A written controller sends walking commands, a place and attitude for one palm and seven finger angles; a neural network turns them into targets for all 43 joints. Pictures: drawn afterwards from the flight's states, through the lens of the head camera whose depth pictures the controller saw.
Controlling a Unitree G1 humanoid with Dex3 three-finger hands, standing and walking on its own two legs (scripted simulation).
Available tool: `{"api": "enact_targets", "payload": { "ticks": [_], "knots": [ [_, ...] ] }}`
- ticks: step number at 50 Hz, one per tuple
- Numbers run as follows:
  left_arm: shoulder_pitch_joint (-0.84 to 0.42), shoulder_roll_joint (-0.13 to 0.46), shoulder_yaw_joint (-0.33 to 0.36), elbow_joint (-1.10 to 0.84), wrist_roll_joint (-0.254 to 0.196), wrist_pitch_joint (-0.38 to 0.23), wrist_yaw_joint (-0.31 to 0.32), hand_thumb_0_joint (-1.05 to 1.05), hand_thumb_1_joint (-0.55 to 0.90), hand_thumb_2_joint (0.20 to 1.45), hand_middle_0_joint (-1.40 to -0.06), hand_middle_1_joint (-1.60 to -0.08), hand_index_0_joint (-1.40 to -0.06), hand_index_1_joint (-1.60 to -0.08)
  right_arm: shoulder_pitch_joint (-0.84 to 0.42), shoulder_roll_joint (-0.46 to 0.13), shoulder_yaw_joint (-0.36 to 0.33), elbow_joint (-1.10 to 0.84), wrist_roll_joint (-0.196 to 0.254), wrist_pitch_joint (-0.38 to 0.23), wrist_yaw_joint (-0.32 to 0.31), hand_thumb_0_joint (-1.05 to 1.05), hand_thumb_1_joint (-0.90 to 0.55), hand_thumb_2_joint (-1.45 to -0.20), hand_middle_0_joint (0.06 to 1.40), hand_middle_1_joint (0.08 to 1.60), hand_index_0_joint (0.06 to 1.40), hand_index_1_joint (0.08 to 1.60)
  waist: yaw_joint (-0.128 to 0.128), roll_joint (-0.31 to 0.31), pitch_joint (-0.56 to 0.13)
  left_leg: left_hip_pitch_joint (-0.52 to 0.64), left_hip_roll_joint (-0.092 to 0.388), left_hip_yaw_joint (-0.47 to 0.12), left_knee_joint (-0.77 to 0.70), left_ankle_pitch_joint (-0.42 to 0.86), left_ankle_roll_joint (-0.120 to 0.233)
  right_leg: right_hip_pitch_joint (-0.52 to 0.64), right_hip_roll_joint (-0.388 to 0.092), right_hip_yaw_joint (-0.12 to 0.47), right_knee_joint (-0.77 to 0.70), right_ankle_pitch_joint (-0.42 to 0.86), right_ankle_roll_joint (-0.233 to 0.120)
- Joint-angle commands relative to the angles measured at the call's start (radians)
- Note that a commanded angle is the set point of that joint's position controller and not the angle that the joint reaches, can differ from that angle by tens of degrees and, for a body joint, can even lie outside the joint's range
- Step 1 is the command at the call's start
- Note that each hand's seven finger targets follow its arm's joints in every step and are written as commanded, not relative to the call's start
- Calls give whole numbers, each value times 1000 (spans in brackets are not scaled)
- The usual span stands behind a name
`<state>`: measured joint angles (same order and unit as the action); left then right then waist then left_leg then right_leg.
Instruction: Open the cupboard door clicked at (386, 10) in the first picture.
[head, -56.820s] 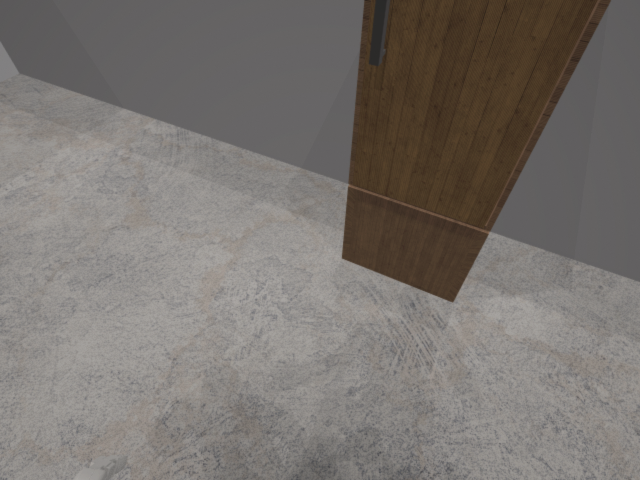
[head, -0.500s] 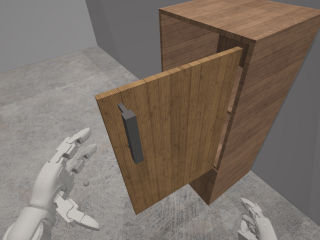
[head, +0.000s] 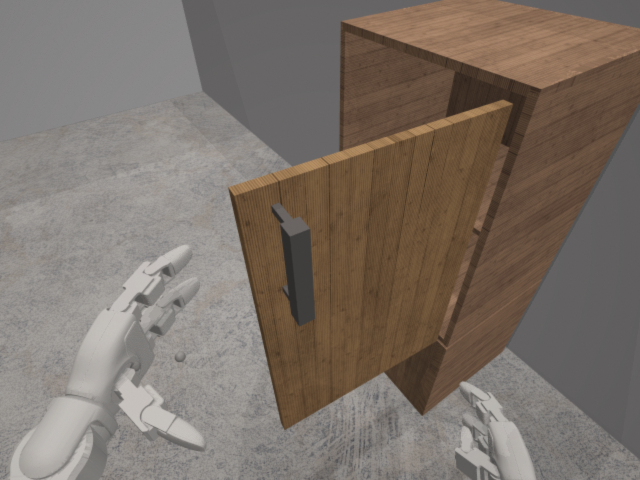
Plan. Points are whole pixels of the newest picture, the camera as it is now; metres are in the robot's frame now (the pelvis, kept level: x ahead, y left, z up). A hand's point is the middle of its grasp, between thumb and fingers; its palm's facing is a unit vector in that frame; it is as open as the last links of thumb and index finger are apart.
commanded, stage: draw the hand back to the body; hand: left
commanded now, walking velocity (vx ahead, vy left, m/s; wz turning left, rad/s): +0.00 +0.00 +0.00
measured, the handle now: (291, 265) +0.32 +0.07 +0.15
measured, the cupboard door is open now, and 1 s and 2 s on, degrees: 86 86 86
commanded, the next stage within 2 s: step back with the hand held close in 1.16 s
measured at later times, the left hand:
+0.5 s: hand (128, 332) +0.21 +0.22 +0.15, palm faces +0.34 -0.86 -0.38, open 12.5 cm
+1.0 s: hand (105, 319) +0.22 +0.25 +0.16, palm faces +0.43 -0.82 -0.39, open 7.6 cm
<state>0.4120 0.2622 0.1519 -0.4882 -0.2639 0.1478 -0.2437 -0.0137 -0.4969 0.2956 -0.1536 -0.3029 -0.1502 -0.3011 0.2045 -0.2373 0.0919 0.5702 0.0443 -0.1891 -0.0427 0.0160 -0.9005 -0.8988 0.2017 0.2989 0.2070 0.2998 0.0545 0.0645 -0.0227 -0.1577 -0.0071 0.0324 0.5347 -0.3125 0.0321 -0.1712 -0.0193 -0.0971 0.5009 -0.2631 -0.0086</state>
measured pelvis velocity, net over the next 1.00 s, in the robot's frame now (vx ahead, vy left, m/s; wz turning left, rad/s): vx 0.02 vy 0.00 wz -0.03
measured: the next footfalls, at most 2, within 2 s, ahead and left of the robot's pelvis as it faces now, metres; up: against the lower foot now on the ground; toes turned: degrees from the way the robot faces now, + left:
none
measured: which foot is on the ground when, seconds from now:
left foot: down 0.00-1.00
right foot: down 0.00-1.00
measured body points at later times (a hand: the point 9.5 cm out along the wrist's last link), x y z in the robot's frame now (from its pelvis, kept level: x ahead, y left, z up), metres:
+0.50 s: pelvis +0.01 +0.00 +0.01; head +0.00 -0.02 +0.46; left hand +0.19 +0.27 +0.17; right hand +0.19 -0.22 -0.09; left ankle -0.01 +0.09 -0.74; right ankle +0.01 -0.11 -0.74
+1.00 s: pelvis +0.02 +0.00 +0.01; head +0.01 -0.02 +0.46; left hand +0.19 +0.29 +0.18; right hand +0.21 -0.23 -0.08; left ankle -0.01 +0.09 -0.74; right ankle +0.01 -0.11 -0.74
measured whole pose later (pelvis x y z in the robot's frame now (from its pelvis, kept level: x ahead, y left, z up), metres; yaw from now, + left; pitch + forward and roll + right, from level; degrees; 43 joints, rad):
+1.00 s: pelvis +0.02 +0.00 +0.01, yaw -2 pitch -4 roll -1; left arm 0.46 0.33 0.31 -0.39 -0.05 -0.08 0.12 0.01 0.85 0.87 -0.21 -0.30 -0.20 -0.30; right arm 0.18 -0.24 0.01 0.64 0.00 -0.08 -0.05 0.01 -0.90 -0.90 0.20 0.30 0.21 0.30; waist 0.07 0.07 0.04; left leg -0.04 0.01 0.06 0.40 -0.28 0.02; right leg -0.07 0.00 -0.07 0.37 -0.22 -0.01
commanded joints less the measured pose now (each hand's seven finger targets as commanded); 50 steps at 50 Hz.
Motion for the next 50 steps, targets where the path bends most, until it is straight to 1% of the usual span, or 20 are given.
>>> {"api": "enact_targets", "payload": {
  "ticks": [1,4,5,6,7,9,10,13,14,17,18,24,25,27,29,33,39,42,47,50],
  "knots": [
    [-135,131,115,-214,-30,-71,-15,0,-430,330,-153,-300,-153,-300,-160,-110,-58,-179,6,-73,-17,0,-900,-900,200,300,200,300,1,-17,-61,-10,16,-72,-107,176,-16,-4,29,12,-79,125,-13],
    [-143,148,130,-195,-36,-70,-29,0,-325,375,-156,-300,-156,-300,-162,-117,-58,-171,8,-81,-18,0,-900,-900,200,300,200,300,0,-14,-49,-12,16,-73,-106,177,-17,-4,30,12,-85,128,-15],
    [-155,212,122,-357,125,-175,145,0,-290,390,-158,-300,-158,-300,-155,-88,-68,-190,-26,-81,-24,0,-900,-900,200,300,200,300,27,-4,-17,-64,16,-74,-121,153,-14,30,28,48,-101,111,-17],
    [14,129,94,-222,142,-189,215,0,-255,405,-159,-300,-159,-300,-131,-84,-69,-166,-39,-78,-26,0,-900,-900,200,300,200,300,16,-52,36,-71,26,-68,-131,132,-21,5,22,46,-115,85,-22],
    [53,92,55,-220,162,-205,251,0,-220,420,-160,-300,-160,-300,-122,-83,-71,-161,-40,-63,-18,0,-900,-900,200,300,200,300,13,-51,28,-66,28,-63,-140,134,-20,19,16,48,-117,86,-21],
    [32,141,84,-231,189,-237,302,0,-150,450,-162,-300,-162,-300,-129,-92,-82,-151,-41,-42,-16,0,-900,-900,200,300,200,300,9,-56,31,-54,36,-58,-147,116,-19,32,16,62,-133,67,-22],
    [-8,139,76,-274,203,-256,319,0,-115,465,-164,-300,-164,-300,-130,-92,-83,-157,-44,-39,-16,0,-900,-900,200,300,200,300,4,-10,2,-37,32,-58,-152,125,-17,48,11,69,-133,74,-24],
    [-6,155,92,-261,226,-284,355,0,-10,510,-168,-300,-168,-300,-126,-86,-88,-143,-47,-31,-21,0,-900,-900,200,300,200,300,4,34,-15,2,33,-53,-164,141,-18,58,9,71,-140,77,-25],
    [-13,172,105,-239,231,-288,364,0,25,525,-169,-300,-169,-300,-128,-90,-89,-132,-49,-29,-25,0,-900,-900,200,300,200,300,3,6,2,-1,35,-56,-166,144,-18,61,10,71,-149,78,-27],
    [-6,170,121,-217,232,-299,375,0,130,570,-173,-300,-173,-300,-132,-86,-93,-121,-50,-19,-30,0,-900,-900,200,300,200,300,5,1,-15,29,35,-50,-169,194,-14,78,7,73,-152,118,-25],
    [-10,174,129,-214,233,-304,378,0,165,585,-174,-300,-174,-300,-131,-87,-96,-118,-49,-16,-30,0,-900,-900,200,300,200,300,4,-24,-24,37,37,-53,-169,214,-15,84,8,69,-150,133,-23],
    [39,214,196,-176,228,-308,382,0,375,675,-181,-300,-181,-300,-143,-92,-106,-101,-50,4,-28,0,-900,-900,200,300,200,300,20,-16,-48,60,40,-43,-164,329,-19,128,7,77,-143,236,-24],
    [41,195,188,-169,225,-307,379,0,410,690,-182,-300,-182,-300,-142,-87,-105,-101,-49,10,-27,0,-900,-900,200,300,200,300,18,-15,-36,62,41,-41,-165,340,-20,122,7,77,-144,244,-22],
    [35,207,209,-165,223,-307,379,0,480,720,-185,-300,-185,-300,-139,-90,-108,-101,-48,19,-25,0,-900,-900,200,300,200,300,18,-26,-34,62,43,-42,-165,363,-22,123,9,74,-142,254,-21],
    [28,231,232,-144,224,-305,380,0,550,750,-187,-300,-187,-300,-145,-93,-111,-96,-45,26,-26,0,-900,-900,200,300,200,300,20,-14,-21,68,44,-37,-163,364,-22,117,9,80,-149,258,-22],
    [16,234,259,-122,215,-302,379,0,690,810,-192,-300,-192,-300,-137,-87,-114,-94,-45,42,-26,0,-900,-900,200,300,200,300,18,-37,-30,82,44,-28,-162,386,-19,119,9,83,-152,285,-18],
    [-40,273,303,-97,209,-302,384,0,900,900,-200,-300,-200,-300,-145,-94,-116,-85,-44,51,-30,0,-900,-900,200,300,200,300,21,5,-26,89,41,-26,-167,370,-18,124,6,86,-164,275,-21],
    [-40,237,264,-111,210,-301,379,0,900,900,-200,-300,-200,-300,-144,-94,-116,-90,-45,49,-25,0,-900,-900,200,300,200,300,16,6,-34,98,41,-26,-170,381,-16,124,7,82,-165,274,-16],
    [-17,250,277,-111,209,-297,381,0,900,900,-200,-300,-200,-300,-143,-94,-119,-89,-47,46,-23,0,-900,-900,200,300,200,300,21,-20,-54,103,40,-23,-166,400,-14,137,7,85,-163,302,-15],
    [-36,253,280,-113,210,-297,380,0,900,900,-200,-300,-200,-300,-147,-94,-117,-88,-46,50,-22,0,-900,-900,200,300,200,300,18,-7,-27,92,39,-26,-171,383,-17,129,7,87,-170,289,-18]
  ]
}}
